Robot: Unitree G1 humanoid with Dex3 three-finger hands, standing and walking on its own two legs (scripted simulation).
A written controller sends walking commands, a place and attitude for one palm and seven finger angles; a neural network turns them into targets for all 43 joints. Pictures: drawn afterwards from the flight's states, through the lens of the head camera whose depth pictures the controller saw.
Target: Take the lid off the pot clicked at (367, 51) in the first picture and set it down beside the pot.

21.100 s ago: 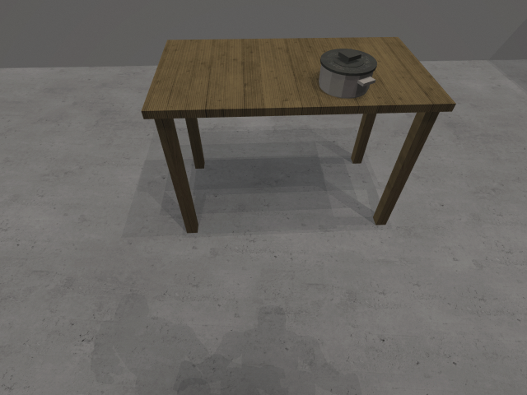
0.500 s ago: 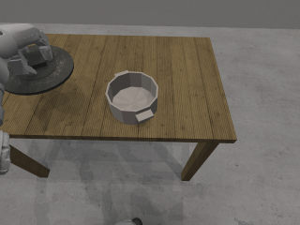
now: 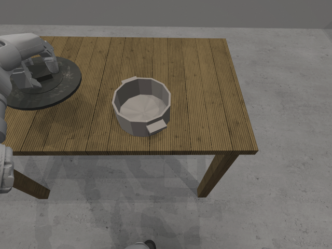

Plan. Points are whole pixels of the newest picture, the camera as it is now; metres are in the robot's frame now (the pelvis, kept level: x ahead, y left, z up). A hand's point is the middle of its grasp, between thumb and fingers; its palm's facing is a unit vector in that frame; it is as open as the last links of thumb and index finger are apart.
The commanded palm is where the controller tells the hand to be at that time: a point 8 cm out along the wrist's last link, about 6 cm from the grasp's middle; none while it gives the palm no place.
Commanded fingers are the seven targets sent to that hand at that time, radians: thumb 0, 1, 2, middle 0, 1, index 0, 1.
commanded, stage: lower the lid onto the table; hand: left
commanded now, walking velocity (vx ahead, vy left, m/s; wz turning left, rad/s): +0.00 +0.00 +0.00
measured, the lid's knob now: (37, 73) +0.49 +0.31 +0.13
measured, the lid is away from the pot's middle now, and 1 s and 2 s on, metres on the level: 0.24 0.23 0.24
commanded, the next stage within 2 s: none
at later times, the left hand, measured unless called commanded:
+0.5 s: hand (41, 81) +0.47 +0.29 +0.12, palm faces -0.42 -0.08 -0.90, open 8.1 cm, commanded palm +0.50 +0.30 +0.20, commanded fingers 0.00 0.55 1.08 -0.72 -0.99 -0.79 -1.00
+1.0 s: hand (47, 91) +0.46 +0.29 +0.09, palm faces -0.46 -0.08 -0.89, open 8.1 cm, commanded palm +0.50 +0.30 +0.16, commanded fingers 0.00 0.55 1.08 -0.72 -0.99 -0.79 -1.00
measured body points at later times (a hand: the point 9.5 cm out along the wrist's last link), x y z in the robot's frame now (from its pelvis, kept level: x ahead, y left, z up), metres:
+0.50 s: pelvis +0.01 +0.00 +0.00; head +0.09 +0.01 +0.44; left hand +0.48 +0.29 +0.17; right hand +0.06 -0.29 -0.12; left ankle +0.05 +0.08 -0.74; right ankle -0.04 -0.15 -0.74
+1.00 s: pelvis +0.01 +0.00 -0.01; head +0.09 +0.00 +0.44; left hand +0.48 +0.29 +0.14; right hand +0.04 -0.29 -0.13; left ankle +0.05 +0.08 -0.74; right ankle -0.04 -0.15 -0.74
